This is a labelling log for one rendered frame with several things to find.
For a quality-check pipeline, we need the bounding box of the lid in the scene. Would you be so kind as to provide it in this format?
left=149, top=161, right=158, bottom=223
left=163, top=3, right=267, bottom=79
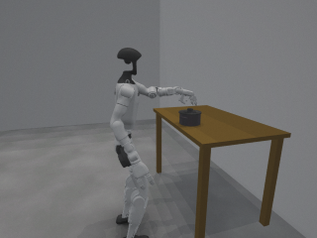
left=178, top=109, right=202, bottom=116

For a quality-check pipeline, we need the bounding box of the humanoid robot torso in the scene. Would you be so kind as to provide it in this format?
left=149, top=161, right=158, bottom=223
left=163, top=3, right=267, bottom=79
left=114, top=79, right=140, bottom=155

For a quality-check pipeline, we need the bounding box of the table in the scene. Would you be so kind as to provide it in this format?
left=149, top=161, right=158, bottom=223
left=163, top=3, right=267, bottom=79
left=153, top=105, right=291, bottom=238

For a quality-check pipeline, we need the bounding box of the pot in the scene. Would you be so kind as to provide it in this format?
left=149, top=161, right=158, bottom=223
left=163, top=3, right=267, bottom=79
left=179, top=114, right=201, bottom=127

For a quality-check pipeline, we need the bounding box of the robot right forearm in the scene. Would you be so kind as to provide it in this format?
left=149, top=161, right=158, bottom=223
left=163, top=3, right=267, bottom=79
left=112, top=121, right=141, bottom=165

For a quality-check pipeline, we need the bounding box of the left robot hand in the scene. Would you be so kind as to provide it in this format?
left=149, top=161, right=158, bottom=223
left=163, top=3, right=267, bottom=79
left=178, top=89, right=197, bottom=106

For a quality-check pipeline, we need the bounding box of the robot left forearm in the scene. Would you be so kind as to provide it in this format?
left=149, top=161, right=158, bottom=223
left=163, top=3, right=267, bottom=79
left=156, top=86, right=183, bottom=97

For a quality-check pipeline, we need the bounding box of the right robot hand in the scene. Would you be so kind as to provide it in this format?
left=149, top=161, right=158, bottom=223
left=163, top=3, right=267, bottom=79
left=132, top=161, right=155, bottom=190

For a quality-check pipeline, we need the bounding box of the robot left shin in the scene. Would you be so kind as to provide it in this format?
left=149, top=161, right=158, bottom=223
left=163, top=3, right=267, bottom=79
left=122, top=184, right=138, bottom=218

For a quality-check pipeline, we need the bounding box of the robot right upper arm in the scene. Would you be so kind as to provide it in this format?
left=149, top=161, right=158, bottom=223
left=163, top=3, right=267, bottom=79
left=110, top=83, right=135, bottom=130

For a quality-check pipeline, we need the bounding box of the robot left upper arm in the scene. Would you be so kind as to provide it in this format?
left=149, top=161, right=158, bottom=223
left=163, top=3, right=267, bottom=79
left=132, top=79, right=158, bottom=99

